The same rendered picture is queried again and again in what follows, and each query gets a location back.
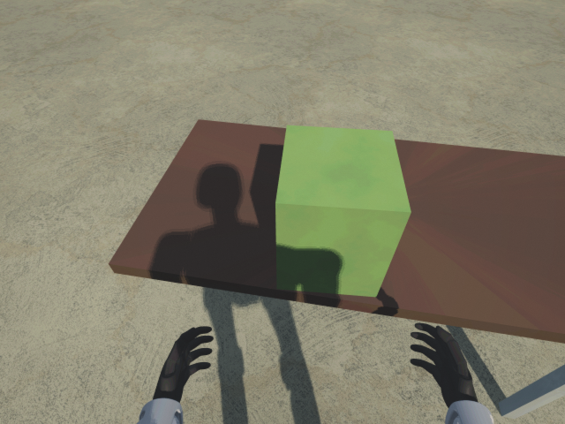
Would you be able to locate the robot right forearm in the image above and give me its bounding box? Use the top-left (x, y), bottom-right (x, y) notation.
top-left (445, 400), bottom-right (493, 424)

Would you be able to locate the carton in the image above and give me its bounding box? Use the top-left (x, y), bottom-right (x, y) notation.
top-left (275, 125), bottom-right (411, 297)

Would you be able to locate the table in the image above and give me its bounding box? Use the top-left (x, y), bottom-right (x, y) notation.
top-left (109, 119), bottom-right (565, 419)

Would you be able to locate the right robot hand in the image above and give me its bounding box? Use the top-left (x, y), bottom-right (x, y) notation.
top-left (411, 323), bottom-right (478, 408)

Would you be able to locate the robot left forearm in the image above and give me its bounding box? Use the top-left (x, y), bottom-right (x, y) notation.
top-left (137, 398), bottom-right (183, 424)

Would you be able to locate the left robot hand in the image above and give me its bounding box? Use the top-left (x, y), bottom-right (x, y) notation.
top-left (153, 326), bottom-right (214, 403)

